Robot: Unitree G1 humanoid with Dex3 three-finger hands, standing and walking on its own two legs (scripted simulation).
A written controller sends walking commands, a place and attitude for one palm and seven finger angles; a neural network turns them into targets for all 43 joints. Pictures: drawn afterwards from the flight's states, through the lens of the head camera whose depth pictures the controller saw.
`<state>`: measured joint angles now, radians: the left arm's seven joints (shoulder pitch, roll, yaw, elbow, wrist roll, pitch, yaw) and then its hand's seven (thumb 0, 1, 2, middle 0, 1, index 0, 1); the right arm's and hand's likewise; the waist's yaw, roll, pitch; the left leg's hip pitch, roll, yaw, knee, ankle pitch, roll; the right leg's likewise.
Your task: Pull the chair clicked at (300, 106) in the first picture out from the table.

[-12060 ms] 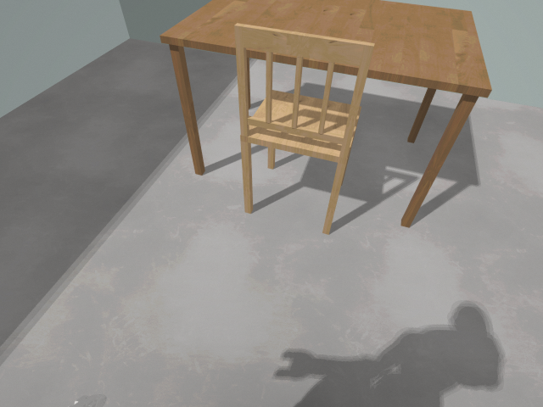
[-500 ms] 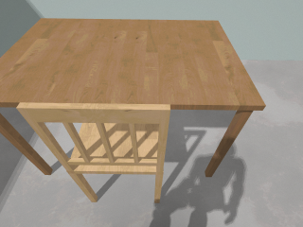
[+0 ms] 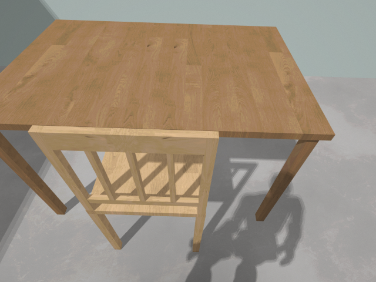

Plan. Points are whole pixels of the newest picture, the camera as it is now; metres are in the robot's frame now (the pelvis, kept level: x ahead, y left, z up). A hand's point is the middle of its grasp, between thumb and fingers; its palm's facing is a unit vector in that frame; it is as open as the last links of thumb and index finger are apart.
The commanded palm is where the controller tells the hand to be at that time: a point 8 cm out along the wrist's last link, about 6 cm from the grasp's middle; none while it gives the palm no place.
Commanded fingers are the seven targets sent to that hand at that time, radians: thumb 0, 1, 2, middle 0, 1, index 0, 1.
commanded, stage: come to a stop and stand still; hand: left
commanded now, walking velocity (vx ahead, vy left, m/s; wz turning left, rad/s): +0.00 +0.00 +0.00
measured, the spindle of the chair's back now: (137, 177) +0.40 +0.17 -0.09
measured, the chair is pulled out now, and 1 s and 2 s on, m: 0.00 0.00 0.00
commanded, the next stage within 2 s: look again from close up in 0.22 s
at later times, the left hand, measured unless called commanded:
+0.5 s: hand out of the picture -0.01 +0.17 -0.17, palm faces +0.01 -0.98 -0.20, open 7.4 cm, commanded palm none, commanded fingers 0.00 0.90 0.90 -0.20 -0.30 -0.20 -0.30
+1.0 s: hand out of the picture -0.03 +0.16 -0.18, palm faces +0.00 -0.98 -0.18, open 7.4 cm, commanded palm none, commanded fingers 0.00 0.90 0.90 -0.20 -0.30 -0.20 -0.30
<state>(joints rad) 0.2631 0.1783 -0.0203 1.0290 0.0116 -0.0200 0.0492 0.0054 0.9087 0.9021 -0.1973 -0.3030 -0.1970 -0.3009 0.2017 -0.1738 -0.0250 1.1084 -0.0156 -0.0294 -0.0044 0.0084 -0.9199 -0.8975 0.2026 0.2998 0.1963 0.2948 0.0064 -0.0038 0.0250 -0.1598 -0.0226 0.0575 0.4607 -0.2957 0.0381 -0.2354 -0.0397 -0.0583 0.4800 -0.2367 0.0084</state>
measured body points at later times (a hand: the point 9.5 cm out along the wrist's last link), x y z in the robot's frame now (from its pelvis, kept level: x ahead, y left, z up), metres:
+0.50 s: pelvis -0.01 +0.00 +0.00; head +0.00 +0.01 +0.45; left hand -0.01 +0.23 -0.16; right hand -0.01 -0.22 -0.16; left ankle -0.03 +0.09 -0.74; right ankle +0.01 -0.12 -0.74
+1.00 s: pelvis -0.02 +0.00 +0.00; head -0.01 +0.00 +0.45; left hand -0.03 +0.21 -0.16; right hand -0.04 -0.20 -0.16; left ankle -0.03 +0.09 -0.74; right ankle +0.01 -0.12 -0.74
